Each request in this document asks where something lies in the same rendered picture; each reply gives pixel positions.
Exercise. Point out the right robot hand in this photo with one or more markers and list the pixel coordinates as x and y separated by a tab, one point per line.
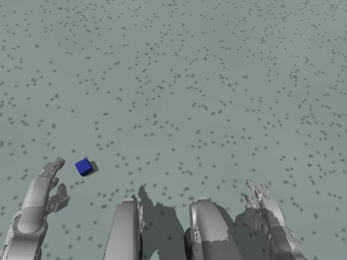
268	212

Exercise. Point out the left robot arm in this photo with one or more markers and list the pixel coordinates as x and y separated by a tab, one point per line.
25	235

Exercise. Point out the cube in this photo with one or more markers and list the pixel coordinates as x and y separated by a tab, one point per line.
84	167

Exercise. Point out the left robot hand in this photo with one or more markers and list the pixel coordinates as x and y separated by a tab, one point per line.
40	186

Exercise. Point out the right robot arm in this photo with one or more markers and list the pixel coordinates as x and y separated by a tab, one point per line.
283	245

